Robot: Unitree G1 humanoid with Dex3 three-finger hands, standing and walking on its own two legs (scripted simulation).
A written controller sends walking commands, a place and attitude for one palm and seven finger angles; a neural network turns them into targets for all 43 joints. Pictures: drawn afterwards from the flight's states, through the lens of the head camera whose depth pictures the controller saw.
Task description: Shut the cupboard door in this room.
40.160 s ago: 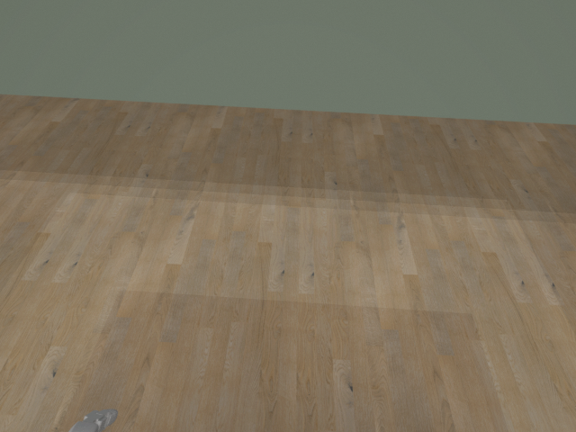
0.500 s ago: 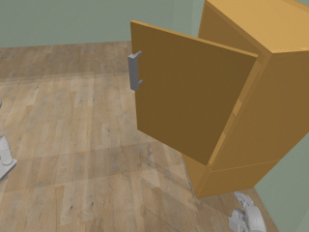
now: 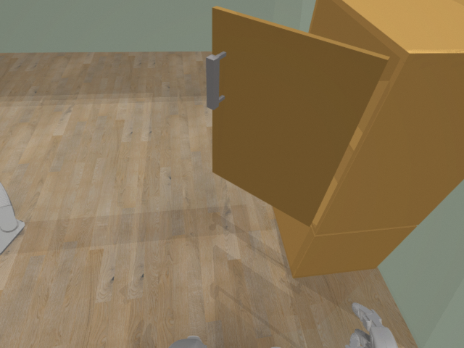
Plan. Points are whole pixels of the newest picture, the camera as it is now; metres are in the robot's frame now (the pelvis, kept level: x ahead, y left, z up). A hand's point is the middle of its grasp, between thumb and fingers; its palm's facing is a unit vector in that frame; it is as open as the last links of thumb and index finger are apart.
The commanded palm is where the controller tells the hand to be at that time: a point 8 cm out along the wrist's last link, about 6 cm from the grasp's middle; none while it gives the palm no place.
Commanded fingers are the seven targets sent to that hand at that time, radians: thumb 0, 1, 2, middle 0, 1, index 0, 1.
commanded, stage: step back with the hand held close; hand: left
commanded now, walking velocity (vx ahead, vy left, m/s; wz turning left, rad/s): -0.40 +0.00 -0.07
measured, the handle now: (217, 80) +0.76 +0.08 +0.08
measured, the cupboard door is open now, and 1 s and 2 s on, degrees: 47 47 47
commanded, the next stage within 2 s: stop stepping back and stand still in 0.36 s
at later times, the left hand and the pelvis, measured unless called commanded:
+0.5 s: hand out of the picture +0.09 +0.25 +0.20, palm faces +0.44 -0.83 -0.34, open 7.4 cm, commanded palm +0.04 +0.29 +0.20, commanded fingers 0.00 0.90 0.90 -0.20 -0.30 -0.20 -0.30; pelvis -0.11 -0.01 +0.01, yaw -2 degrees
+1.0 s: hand out of the picture -0.07 +0.34 +0.21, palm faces +0.35 -0.83 -0.43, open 7.4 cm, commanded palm -0.11 +0.39 +0.20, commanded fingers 0.00 0.90 0.90 -0.20 -0.30 -0.20 -0.30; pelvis -0.27 +0.10 -0.01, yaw -5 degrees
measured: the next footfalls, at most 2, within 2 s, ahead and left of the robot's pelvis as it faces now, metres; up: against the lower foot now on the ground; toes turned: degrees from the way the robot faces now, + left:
right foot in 0.28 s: -0.15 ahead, -0.13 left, +0.00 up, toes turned +2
left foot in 0.46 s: +0.07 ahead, +0.08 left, +0.00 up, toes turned +3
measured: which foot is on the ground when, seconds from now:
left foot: down 0.00-0.38, up 0.40-0.44, down 0.46-0.90, up 0.92-1.00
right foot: down 0.00-0.10, up 0.12-0.26, down 0.28-0.78, up 0.80-0.94, down 0.96-1.00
